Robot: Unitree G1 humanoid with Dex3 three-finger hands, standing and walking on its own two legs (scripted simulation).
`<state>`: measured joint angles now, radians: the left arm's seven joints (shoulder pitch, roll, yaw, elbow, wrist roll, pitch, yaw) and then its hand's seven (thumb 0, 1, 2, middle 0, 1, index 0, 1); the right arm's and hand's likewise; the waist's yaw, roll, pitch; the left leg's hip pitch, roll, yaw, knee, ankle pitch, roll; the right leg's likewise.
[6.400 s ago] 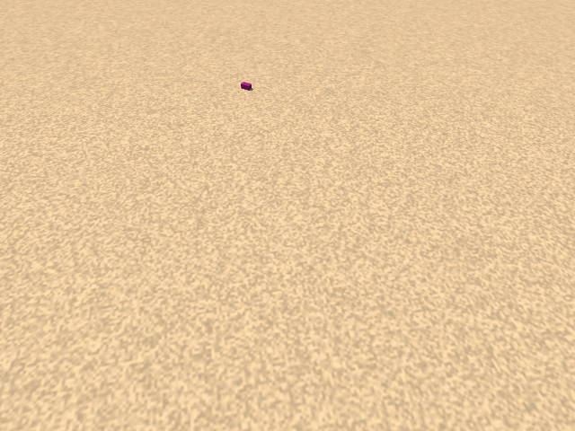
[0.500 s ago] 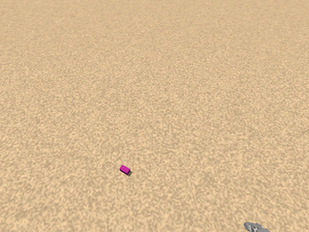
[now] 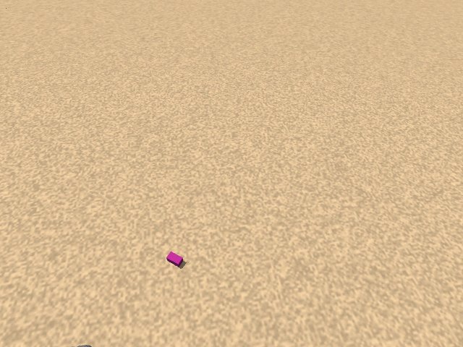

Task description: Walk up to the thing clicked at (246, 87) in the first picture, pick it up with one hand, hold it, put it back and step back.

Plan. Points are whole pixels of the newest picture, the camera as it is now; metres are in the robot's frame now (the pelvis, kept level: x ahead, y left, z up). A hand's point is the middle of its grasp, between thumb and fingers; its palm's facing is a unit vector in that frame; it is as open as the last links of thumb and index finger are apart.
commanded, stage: walk up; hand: left
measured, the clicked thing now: (174, 259) +0.59 +0.22 -0.77
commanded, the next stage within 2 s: stand in 0.68 s
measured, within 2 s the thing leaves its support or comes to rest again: neither
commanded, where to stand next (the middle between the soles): +0.06 -0.01 m, yaw -2 degrees
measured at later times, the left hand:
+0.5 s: hand out of the picture +0.08 +0.25 -0.16, palm faces -0.01 -0.95 -0.32, open 7.4 cm
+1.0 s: hand out of the picture +0.09 +0.25 -0.16, palm faces -0.02 -0.94 -0.34, open 7.4 cm
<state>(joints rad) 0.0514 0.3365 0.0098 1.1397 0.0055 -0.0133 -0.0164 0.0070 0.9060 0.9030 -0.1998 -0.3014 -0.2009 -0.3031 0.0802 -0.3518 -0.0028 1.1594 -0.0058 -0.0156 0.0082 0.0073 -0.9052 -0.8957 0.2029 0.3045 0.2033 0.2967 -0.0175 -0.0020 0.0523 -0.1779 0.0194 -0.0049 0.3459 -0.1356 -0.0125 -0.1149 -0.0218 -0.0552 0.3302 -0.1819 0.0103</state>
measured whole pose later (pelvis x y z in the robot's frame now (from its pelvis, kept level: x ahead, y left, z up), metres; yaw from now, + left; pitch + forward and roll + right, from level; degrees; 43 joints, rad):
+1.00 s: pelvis +0.02 +0.00 +0.00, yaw +0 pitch -1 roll +0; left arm 0.11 0.35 0.01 1.15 0.01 -0.01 -0.01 0.01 0.91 0.90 -0.20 -0.30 -0.20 -0.30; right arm 0.09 -0.35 0.00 1.16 -0.01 -0.01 0.01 0.01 -0.90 -0.90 0.20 0.30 0.20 0.30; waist 0.00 0.01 0.04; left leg -0.15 0.01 0.00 0.33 -0.15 -0.01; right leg -0.09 -0.03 -0.05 0.31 -0.20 0.01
